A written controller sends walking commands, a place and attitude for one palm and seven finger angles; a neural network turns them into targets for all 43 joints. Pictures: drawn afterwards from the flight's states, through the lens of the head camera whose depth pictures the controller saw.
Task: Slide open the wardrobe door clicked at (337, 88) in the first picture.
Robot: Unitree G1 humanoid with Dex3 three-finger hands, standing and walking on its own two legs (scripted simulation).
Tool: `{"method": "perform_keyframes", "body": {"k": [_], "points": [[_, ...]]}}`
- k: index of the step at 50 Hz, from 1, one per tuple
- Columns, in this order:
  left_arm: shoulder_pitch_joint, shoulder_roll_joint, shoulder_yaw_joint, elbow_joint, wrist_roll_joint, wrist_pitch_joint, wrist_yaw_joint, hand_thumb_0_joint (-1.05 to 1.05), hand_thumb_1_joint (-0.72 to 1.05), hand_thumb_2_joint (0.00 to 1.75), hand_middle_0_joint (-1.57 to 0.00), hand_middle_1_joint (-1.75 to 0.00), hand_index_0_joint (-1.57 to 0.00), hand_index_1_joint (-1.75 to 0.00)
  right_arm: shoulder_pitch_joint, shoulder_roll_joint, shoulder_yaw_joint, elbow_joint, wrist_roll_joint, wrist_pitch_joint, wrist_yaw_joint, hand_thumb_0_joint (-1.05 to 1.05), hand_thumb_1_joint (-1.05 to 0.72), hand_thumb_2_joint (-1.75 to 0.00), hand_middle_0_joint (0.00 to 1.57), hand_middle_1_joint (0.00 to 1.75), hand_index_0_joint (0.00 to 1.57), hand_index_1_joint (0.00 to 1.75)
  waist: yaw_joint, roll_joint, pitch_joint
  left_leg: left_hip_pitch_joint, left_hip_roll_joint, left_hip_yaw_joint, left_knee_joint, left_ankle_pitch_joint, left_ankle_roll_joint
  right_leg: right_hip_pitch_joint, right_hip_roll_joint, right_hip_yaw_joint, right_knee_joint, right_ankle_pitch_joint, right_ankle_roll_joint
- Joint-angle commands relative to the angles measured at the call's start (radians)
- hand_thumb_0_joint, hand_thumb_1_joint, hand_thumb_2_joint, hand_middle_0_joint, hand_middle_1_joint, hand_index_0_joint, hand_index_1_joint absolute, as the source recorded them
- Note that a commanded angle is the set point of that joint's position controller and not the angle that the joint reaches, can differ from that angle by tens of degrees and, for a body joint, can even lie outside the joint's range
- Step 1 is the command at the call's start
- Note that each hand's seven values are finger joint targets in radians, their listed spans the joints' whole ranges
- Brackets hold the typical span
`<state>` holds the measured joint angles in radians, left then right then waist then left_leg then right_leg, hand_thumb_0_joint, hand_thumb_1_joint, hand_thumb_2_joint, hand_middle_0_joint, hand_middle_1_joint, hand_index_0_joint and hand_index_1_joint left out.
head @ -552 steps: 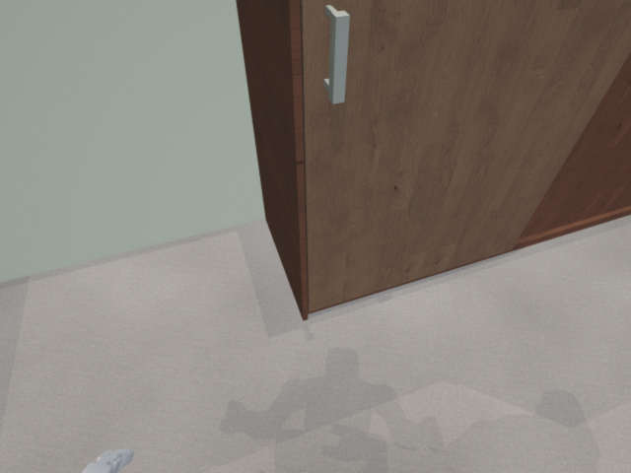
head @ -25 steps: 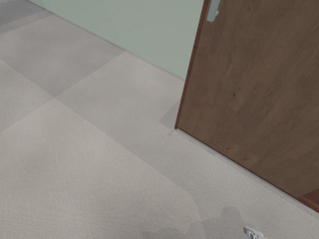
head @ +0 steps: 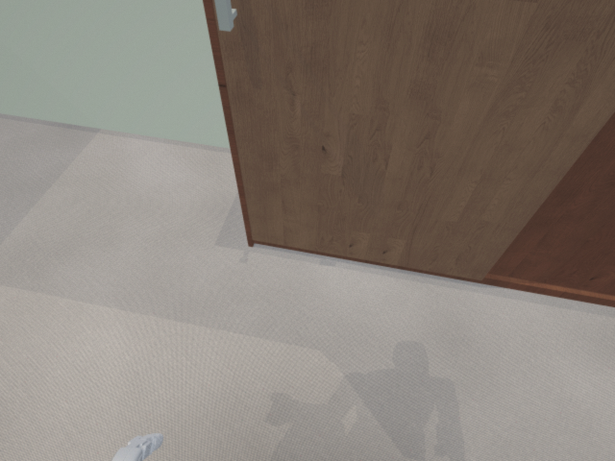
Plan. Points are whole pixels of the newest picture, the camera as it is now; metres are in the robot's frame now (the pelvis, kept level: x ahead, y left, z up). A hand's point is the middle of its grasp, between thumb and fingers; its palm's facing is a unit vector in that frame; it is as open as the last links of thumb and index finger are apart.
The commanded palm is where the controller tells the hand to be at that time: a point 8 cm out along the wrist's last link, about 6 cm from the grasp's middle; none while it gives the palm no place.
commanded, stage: turn to face it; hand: left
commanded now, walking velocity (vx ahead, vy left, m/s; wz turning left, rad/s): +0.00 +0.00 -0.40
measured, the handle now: out of the picture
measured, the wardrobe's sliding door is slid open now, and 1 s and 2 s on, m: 0.00 0.00 0.00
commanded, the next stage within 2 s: take the last steps up to it in 0.38 s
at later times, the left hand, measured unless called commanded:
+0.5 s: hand out of the picture +0.09 +0.19 -0.19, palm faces -0.12 -0.98 -0.18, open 7.4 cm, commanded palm none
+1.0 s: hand out of the picture +0.09 +0.19 -0.15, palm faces -0.09 -0.97 -0.23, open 7.3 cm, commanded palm none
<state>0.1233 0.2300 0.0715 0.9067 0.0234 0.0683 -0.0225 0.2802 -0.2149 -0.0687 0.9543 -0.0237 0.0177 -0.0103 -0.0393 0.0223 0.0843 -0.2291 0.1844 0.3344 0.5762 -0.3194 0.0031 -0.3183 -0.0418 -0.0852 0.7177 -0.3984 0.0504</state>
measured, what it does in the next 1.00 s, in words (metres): steps on the spot: right foot, then left foot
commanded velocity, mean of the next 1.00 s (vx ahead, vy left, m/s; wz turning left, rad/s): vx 0.16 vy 0.08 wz -0.08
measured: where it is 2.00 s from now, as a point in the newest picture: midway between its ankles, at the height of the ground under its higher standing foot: (270, 393)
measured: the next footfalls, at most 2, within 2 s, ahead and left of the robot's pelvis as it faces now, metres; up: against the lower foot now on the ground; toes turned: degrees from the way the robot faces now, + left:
right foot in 0.04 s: +0.03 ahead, -0.14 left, +0.00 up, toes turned -7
left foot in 0.44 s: +0.07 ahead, +0.11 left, +0.00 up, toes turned -3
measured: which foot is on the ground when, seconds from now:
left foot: down 0.00-0.04, up 0.06-0.42, down 0.44-0.86, up 0.88-1.00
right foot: up 0.00-0.02, down 0.04-0.46, up 0.48-0.82, down 0.84-1.00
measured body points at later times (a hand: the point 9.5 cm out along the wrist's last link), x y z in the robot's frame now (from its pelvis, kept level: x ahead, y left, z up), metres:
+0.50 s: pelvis +0.00 +0.02 -0.01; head +0.02 +0.04 +0.44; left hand +0.10 +0.25 -0.17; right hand +0.03 -0.24 -0.13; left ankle +0.03 +0.11 -0.74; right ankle -0.02 -0.13 -0.72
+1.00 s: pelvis +0.05 +0.01 +0.01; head +0.03 -0.01 +0.46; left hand +0.09 +0.24 -0.14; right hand -0.03 -0.21 -0.16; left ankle +0.09 +0.14 -0.67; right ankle -0.01 -0.09 -0.73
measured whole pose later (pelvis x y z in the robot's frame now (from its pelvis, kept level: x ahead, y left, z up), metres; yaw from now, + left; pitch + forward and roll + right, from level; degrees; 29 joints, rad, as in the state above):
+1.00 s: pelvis +0.05 +0.01 +0.01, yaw -10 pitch -1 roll +1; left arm 0.34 0.13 0.04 1.08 0.03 -0.05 0.03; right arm 0.40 -0.19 -0.06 1.11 -0.03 0.04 0.02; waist 0.01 0.04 -0.03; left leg -0.44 0.06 0.08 0.97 -0.32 -0.01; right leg -0.09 -0.08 -0.13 0.41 -0.29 0.01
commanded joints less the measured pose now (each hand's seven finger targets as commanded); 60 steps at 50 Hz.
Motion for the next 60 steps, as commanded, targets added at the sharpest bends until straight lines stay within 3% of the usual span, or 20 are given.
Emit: {"method": "perform_keyframes", "body": {"k": [1,2,3,9,16,20,21,22,23,25,28,36,40,41,42,43,44,47,50,60], "points": [[0.158,0.203,0.037,-0.030,0.009,-0.064,0.023,0.00,0.90,0.90,-0.20,-0.30,-0.20,-0.30,0.031,-0.107,-0.024,-0.078,0.012,-0.008,0.003,0.00,-0.90,-0.90,0.20,0.30,0.20,0.30,0.089,-0.215,-0.193,-0.203,0.066,-0.071,0.238,0.016,-0.060,0.372,-0.221,0.288,-0.392,0.474,-0.115],[0.200,0.273,0.049,-0.016,-0.005,-0.063,0.037,0.00,0.90,0.90,-0.20,-0.30,-0.20,-0.30,-0.047,-0.072,-0.006,-0.128,0.008,0.004,0.002,0.00,-0.90,-0.90,0.20,0.30,0.20,0.30,0.115,-0.332,-0.169,-0.362,-0.039,-0.151,0.427,-0.340,-0.090,0.338,-0.378,0.483,-0.372,0.786,-0.215],[0.195,0.251,0.044,-0.014,-0.011,-0.056,0.045,0.00,0.90,0.90,-0.20,-0.30,-0.20,-0.30,-0.051,-0.094,-0.010,-0.125,0.011,0.018,-0.007,0.00,-0.90,-0.90,0.20,0.30,0.20,0.30,0.107,-0.224,-0.154,-0.353,-0.026,-0.255,0.519,-0.301,-0.078,0.278,-0.380,0.404,-0.362,0.746,-0.257],[0.020,0.146,0.018,-0.050,-0.006,-0.064,0.047,0.00,0.90,0.90,-0.20,-0.30,-0.20,-0.30,0.009,-0.090,-0.011,-0.048,0.000,0.024,-0.003,0.00,-0.90,-0.90,0.20,0.30,0.20,0.30,0.023,-0.178,-0.094,-0.294,-0.051,-0.281,0.500,-0.060,-0.096,0.147,-0.179,0.234,-0.379,0.542,-0.194],[0.062,0.165,0.026,-0.019,0.004,-0.059,0.044,0.00,0.90,0.90,-0.20,-0.30,-0.20,-0.30,-0.042,-0.066,-0.001,-0.059,0.009,0.010,-0.009,0.00,-0.90,-0.90,0.20,0.30,0.20,0.30,0.051,-0.182,-0.105,-0.198,-0.105,-0.261,0.238,-0.099,-0.086,0.153,-0.179,0.320,-0.367,0.501,-0.236],[0.033,0.142,0.024,-0.010,-0.007,-0.050,0.046,0.00,0.90,0.90,-0.20,-0.30,-0.20,-0.30,0.052,-0.063,0.004,-0.023,0.015,-0.008,-0.021,0.00,-0.90,-0.90,0.20,0.30,0.20,0.30,0.004,-0.172,-0.122,0.027,-0.125,-0.252,-0.075,0.097,-0.069,0.054,-0.132,0.329,-0.277,0.459,-0.171],[0.041,0.105,0.016,-0.015,-0.013,-0.046,0.044,0.00,0.90,0.90,-0.20,-0.30,-0.20,-0.30,0.080,-0.092,0.001,-0.012,0.014,-0.018,-0.025,0.00,-0.90,-0.90,0.20,0.30,0.20,0.30,-0.002,-0.067,-0.133,0.122,-0.067,-0.313,-0.172,0.154,-0.047,-0.012,-0.073,0.291,-0.202,0.371,-0.128],[0.079,0.049,0.007,-0.023,-0.020,-0.038,0.038,0.00,0.90,0.90,-0.20,-0.30,-0.20,-0.30,0.082,-0.170,-0.012,-0.022,0.004,-0.025,-0.026,0.00,-0.90,-0.90,0.20,0.30,0.20,0.30,0.007,0.178,-0.135,0.171,0.129,-0.541,-0.246,0.234,0.028,-0.149,0.048,0.193,-0.045,0.106,-0.066],[0.073,0.040,0.005,-0.028,-0.014,-0.036,0.038,0.00,0.90,0.90,-0.20,-0.30,-0.20,-0.30,0.067,-0.211,-0.019,-0.040,0.002,-0.019,-0.025,0.00,-0.90,-0.90,0.20,0.30,0.20,0.30,0.006,0.287,-0.099,0.078,0.256,-0.627,-0.314,0.258,0.104,-0.161,0.074,0.117,0.143,-0.152,-0.033],[0.082,0.071,0.019,0.013,0.000,-0.020,0.038,0.00,0.90,0.90,-0.20,-0.30,-0.20,-0.30,-0.017,-0.137,0.005,-0.045,-0.004,-0.023,-0.033,0.00,-0.90,-0.90,0.20,0.30,0.20,0.30,0.029,0.243,-0.031,-0.087,0.187,-0.557,-0.383,0.030,0.113,-0.119,0.030,0.182,0.322,-0.093,-0.025],[0.127,0.035,0.004,0.051,0.012,-0.037,0.019,0.00,0.90,0.90,-0.20,-0.30,-0.20,-0.30,-0.027,-0.114,0.014,-0.036,-0.006,-0.032,-0.025,0.00,-0.90,-0.90,0.20,0.30,0.20,0.30,0.042,0.173,-0.048,0.009,0.080,-0.442,-0.385,-0.107,0.096,-0.174,0.029,0.092,0.338,-0.011,-0.034],[0.038,-0.022,-0.028,0.049,0.010,-0.069,0.015,0.00,0.90,0.90,-0.20,-0.30,-0.20,-0.30,0.149,-0.110,-0.003,0.057,-0.005,-0.041,-0.014,0.00,-0.90,-0.90,0.20,0.30,0.20,0.30,-0.020,0.118,-0.048,0.127,0.094,-0.474,-0.374,-0.090,0.168,-0.123,-0.009,-0.012,0.019,-0.072,-0.038],[0.193,-0.031,-0.023,0.113,0.005,-0.087,0.021,0.00,0.90,0.90,-0.20,-0.30,-0.20,-0.30,0.104,-0.093,0.003,0.072,0.002,-0.036,-0.007,0.00,-0.90,-0.90,0.20,0.30,0.20,0.30,0.065,0.070,-0.063,-0.038,0.018,-0.398,-0.268,-0.143,0.118,0.183,0.006,-0.048,-0.290,0.095,-0.047],[0.259,0.001,-0.014,0.140,0.009,-0.094,0.029,0.00,0.90,0.90,-0.20,-0.30,-0.20,-0.30,0.096,-0.061,0.007,0.072,0.008,-0.038,-0.003,0.00,-0.90,-0.90,0.20,0.30,0.20,0.30,0.096,-0.016,-0.058,-0.162,-0.038,-0.343,-0.173,-0.173,0.081,0.326,-0.044,0.011,-0.364,0.100,-0.058],[0.338,0.080,0.001,0.163,0.019,-0.104,0.042,0.00,0.90,0.90,-0.20,-0.30,-0.20,-0.30,0.092,-0.004,0.021,0.050,0.019,-0.043,0.001,0.00,-0.90,-0.90,0.20,0.30,0.20,0.30,0.131,-0.228,-0.062,-0.373,-0.132,-0.231,0.041,-0.194,0.030,0.480,-0.258,0.266,-0.481,-0.086,-0.116],[0.410,0.157,0.021,0.178,0.007,-0.103,0.051,0.00,0.90,0.90,-0.20,-0.30,-0.20,-0.30,0.018,-0.032,0.015,0.007,0.004,-0.038,0.010,0.00,-0.90,-0.90,0.20,0.30,0.20,0.30,0.167,-0.313,-0.007,-0.505,-0.147,-0.229,0.240,-0.259,-0.002,0.444,-0.460,0.537,-0.618,-0.263,-0.212],[0.386,0.148,0.021,0.172,0.001,-0.101,0.057,0.00,0.90,0.90,-0.20,-0.30,-0.20,-0.30,-0.023,-0.063,0.001,-0.003,-0.011,-0.031,0.016,0.00,-0.90,-0.90,0.20,0.30,0.20,0.30,0.150,-0.194,0.044,-0.524,-0.110,-0.303,0.346,-0.198,-0.003,0.332,-0.482,0.542,-0.648,-0.353,-0.237],[0.273,0.046,0.000,0.162,0.001,-0.122,0.061,0.00,0.90,0.90,-0.20,-0.30,-0.20,-0.30,0.024,-0.031,-0.005,0.044,-0.012,-0.011,0.029,0.00,-0.90,-0.90,0.20,0.30,0.20,0.30,0.078,-0.188,0.163,-0.484,-0.062,-0.321,0.457,-0.001,-0.017,0.141,-0.374,0.344,-0.651,-0.210,-0.167],[0.300,0.027,-0.011,0.177,0.001,-0.140,0.055,0.00,0.90,0.90,-0.20,-0.30,-0.20,-0.30,0.070,0.009,0.001,0.067,-0.009,-0.007,0.041,0.00,-0.90,-0.90,0.20,0.30,0.20,0.30,0.058,-0.163,0.103,-0.462,-0.068,-0.282,0.463,0.112,-0.043,0.198,-0.283,0.125,-0.605,0.100,-0.124],[0.301,0.082,0.000,0.208,0.017,-0.155,0.059,0.00,0.90,0.90,-0.20,-0.30,-0.20,-0.30,-0.099,0.005,0.005,-0.032,0.008,-0.029,0.078,0.00,-0.90,-0.90,0.20,0.30,0.20,0.30,0.056,-0.223,0.101,-0.296,-0.046,-0.229,0.141,0.167,-0.030,0.153,-0.299,-0.017,-0.542,0.198,-0.101]]}}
